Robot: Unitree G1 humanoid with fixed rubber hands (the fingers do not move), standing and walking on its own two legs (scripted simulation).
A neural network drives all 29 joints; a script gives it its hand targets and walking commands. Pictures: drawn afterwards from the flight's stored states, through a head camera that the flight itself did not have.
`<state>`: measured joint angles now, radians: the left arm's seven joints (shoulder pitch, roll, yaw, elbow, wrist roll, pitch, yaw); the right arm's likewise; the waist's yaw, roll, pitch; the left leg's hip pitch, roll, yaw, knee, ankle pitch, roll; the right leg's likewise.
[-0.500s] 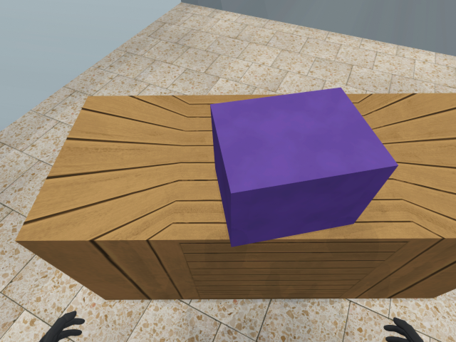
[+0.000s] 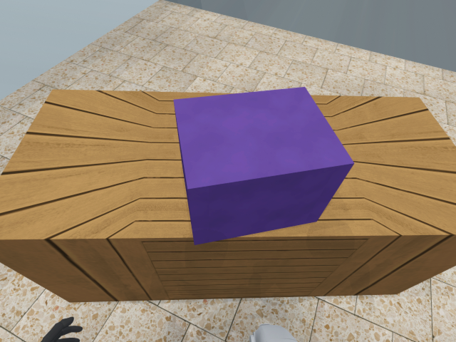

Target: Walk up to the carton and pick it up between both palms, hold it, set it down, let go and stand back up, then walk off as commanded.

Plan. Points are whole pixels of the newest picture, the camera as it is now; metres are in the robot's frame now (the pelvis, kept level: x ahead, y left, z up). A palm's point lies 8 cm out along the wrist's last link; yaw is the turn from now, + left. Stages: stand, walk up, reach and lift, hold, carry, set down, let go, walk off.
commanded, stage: walk up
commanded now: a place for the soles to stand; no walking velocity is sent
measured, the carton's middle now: (250, 165) +0.49 -0.03 -0.03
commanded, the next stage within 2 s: reach and lift in 1.46 s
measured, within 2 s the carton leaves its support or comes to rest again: neither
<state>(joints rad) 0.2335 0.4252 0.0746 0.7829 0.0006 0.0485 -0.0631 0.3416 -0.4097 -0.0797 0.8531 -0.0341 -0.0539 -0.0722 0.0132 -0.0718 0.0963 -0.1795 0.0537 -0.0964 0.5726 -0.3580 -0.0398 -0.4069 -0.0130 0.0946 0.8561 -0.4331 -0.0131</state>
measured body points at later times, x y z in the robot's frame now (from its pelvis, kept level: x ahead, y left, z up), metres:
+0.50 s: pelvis +0.00 -0.04 +0.01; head +0.04 -0.08 +0.46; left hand +0.08 +0.29 -0.06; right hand +0.04 -0.37 -0.12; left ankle -0.01 +0.13 -0.70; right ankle +0.05 -0.14 -0.72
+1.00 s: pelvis +0.00 -0.01 +0.01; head +0.03 -0.01 +0.46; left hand +0.10 +0.31 -0.09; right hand +0.12 -0.34 -0.09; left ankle -0.01 +0.13 -0.72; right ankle +0.05 -0.14 -0.72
